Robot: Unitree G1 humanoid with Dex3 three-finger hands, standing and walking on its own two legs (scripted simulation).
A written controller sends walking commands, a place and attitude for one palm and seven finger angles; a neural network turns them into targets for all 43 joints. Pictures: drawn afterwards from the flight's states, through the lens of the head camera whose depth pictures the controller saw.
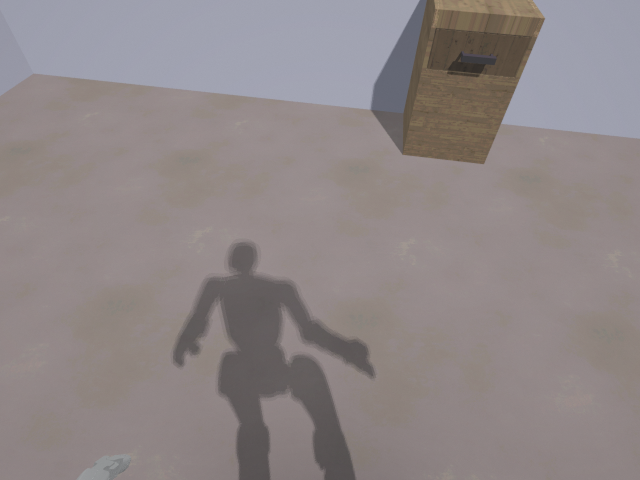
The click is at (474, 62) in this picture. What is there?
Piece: drawer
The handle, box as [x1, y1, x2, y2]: [461, 51, 496, 64]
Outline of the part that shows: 461,51 461,61 494,64 496,59 495,56 493,56 492,54 490,54 489,56 467,54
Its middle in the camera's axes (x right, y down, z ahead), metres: +0.68 -0.79 +1.67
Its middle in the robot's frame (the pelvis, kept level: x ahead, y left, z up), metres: +1.79 -0.60 -0.20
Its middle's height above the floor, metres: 0.56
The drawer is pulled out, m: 0.00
